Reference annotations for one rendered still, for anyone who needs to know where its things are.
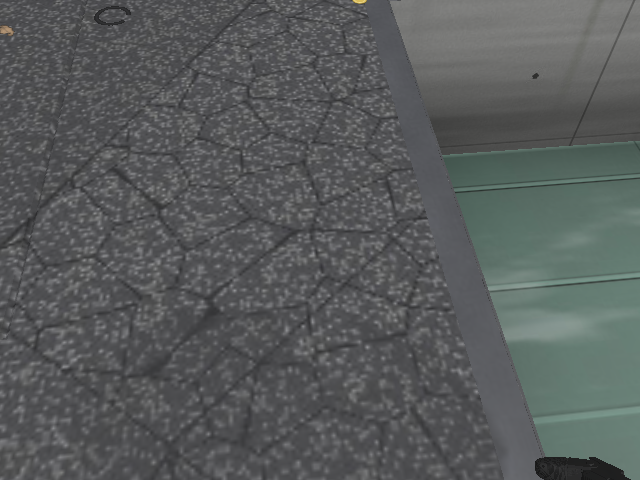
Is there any robot right hand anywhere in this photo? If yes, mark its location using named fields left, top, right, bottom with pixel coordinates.
left=535, top=457, right=631, bottom=480

